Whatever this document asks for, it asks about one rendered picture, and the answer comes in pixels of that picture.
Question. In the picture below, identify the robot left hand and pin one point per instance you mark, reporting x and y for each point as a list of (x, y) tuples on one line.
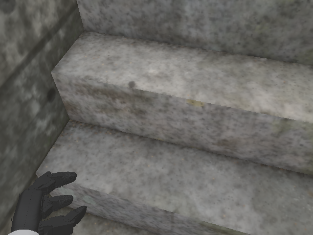
[(33, 206)]

